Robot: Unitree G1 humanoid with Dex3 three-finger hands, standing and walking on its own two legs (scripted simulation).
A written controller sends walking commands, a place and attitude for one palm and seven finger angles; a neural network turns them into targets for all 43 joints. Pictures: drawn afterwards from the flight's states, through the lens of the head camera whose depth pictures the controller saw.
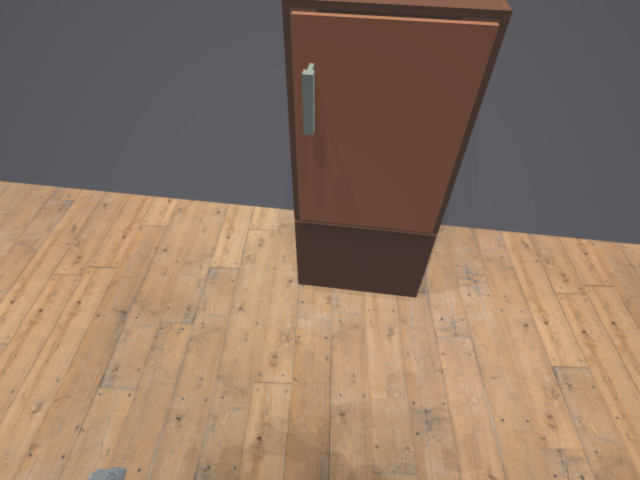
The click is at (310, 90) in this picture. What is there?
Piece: cupboard door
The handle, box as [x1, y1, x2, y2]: [302, 63, 314, 134]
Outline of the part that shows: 313,63 310,63 308,68 306,70 304,69 302,72 303,133 313,134 314,130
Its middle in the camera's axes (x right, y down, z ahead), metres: -0.03 -0.32 +0.89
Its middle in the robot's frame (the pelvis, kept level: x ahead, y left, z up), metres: +0.89 +0.07 +0.04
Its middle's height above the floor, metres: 0.81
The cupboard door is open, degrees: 0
